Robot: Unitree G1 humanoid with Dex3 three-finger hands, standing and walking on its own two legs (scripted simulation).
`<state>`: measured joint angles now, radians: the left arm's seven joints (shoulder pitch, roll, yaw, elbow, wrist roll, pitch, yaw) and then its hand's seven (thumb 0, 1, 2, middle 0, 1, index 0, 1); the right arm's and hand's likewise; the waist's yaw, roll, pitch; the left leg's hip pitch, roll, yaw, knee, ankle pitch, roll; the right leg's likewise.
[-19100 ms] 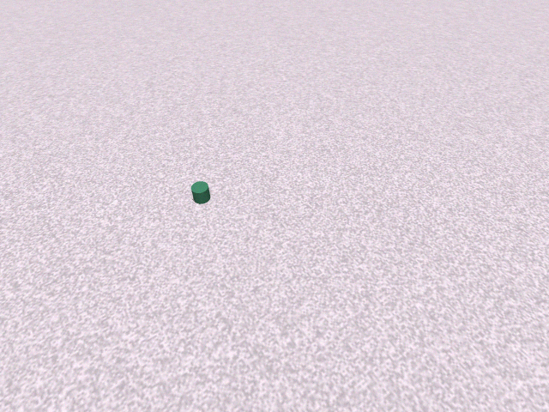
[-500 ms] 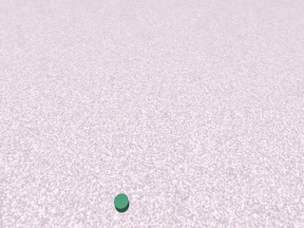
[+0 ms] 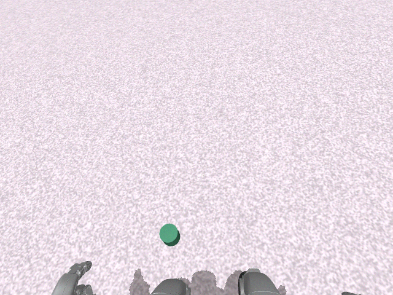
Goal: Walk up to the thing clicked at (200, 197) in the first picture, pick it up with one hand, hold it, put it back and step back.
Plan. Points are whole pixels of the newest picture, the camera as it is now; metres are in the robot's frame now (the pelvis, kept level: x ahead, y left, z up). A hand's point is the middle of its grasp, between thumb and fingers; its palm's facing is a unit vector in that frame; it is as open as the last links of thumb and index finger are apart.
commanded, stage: walk up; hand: left
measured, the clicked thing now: (170, 235) +0.41 +0.22 -0.71
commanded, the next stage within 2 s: stand in 0.74 s
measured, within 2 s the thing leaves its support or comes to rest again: neither
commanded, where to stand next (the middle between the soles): +0.01 +0.01 m, yaw -3 degrees
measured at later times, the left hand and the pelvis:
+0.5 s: hand out of the picture +0.04 +0.27 -0.13, palm faces -0.05 -0.93 -0.37, open 7.4 cm; pelvis -0.01 +0.01 +0.02, yaw -2 degrees
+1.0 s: hand out of the picture +0.07 +0.28 -0.14, palm faces -0.08 -0.94 -0.34, open 7.4 cm; pelvis +0.01 +0.03 +0.02, yaw -3 degrees
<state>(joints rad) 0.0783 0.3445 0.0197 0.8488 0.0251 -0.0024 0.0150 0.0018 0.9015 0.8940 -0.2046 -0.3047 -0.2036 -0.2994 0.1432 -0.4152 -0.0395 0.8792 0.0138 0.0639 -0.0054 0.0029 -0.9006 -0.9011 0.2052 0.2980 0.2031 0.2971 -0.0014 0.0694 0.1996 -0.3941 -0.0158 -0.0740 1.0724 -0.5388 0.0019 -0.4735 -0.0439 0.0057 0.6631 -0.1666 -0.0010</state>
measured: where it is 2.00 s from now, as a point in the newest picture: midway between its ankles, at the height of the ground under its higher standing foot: outside the picture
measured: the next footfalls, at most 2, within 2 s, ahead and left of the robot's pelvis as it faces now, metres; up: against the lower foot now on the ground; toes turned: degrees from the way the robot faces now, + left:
left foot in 0.08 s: +0.01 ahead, +0.14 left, +0.00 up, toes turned +0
right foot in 0.38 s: +0.03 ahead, -0.09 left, +0.00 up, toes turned -4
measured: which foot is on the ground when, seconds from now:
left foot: up 0.00-0.06, down 0.08-0.44, up 0.46-0.70, down 0.72-1.00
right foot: down 0.00-0.14, up 0.16-0.36, down 0.38-1.00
